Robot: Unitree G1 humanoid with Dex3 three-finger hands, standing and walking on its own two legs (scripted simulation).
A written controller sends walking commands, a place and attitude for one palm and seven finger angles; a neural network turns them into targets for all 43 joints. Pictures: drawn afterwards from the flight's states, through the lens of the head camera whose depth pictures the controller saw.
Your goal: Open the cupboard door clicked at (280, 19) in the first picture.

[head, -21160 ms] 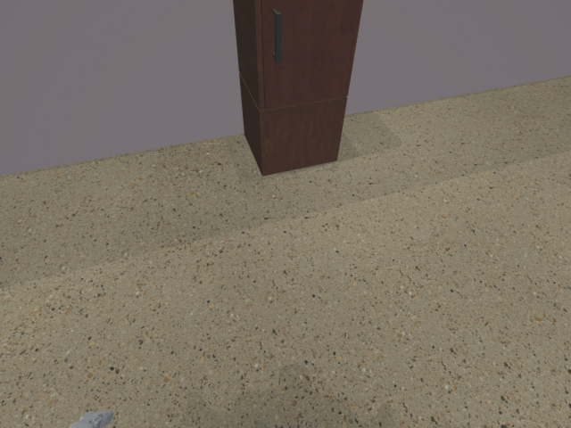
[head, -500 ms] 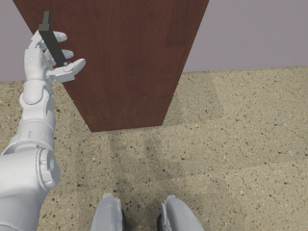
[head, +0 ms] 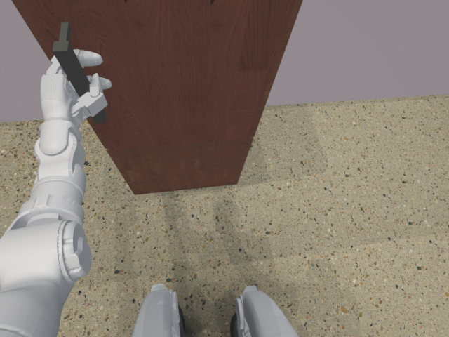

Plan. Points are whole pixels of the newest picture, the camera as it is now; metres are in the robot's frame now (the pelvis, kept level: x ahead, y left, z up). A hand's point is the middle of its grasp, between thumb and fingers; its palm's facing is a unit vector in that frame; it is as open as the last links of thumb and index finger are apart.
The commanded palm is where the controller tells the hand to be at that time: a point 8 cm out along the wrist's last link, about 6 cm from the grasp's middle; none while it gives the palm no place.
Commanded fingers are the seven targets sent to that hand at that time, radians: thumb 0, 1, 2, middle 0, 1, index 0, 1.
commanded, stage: pull the door open along its arc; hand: left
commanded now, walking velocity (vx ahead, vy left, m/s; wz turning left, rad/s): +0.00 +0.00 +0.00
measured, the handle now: (84, 79) +0.56 +0.20 +0.06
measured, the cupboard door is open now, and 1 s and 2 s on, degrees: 0 43 43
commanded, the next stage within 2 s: open thumb and fingers to let go in 0.78 s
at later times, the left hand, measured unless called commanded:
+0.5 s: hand (143, 176) +0.36 +0.10 +0.06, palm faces +0.35 -0.93 +0.06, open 5.6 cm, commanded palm +0.29 +0.14 +0.06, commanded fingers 0.00 0.90 0.90 -0.40 -1.35 -0.40 -1.35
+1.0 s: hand (194, 218) +0.30 +0.03 +0.06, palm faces +0.41 -0.91 -0.05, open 6.0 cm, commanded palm +0.24 +0.07 +0.06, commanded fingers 0.00 0.41 0.69 -0.37 -1.30 -0.37 -1.30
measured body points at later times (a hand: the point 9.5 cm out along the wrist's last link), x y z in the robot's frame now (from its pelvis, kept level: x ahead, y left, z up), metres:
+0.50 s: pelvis +0.02 -0.01 +0.02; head +0.10 -0.01 +0.47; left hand +0.34 +0.15 +0.06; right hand +0.16 -0.24 -0.09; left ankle +0.04 +0.11 -0.64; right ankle -0.02 -0.12 -0.64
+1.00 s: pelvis +0.02 -0.07 +0.02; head +0.07 -0.09 +0.47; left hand +0.27 +0.07 +0.07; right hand +0.22 -0.27 -0.09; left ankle +0.04 +0.11 -0.64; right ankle -0.02 -0.12 -0.64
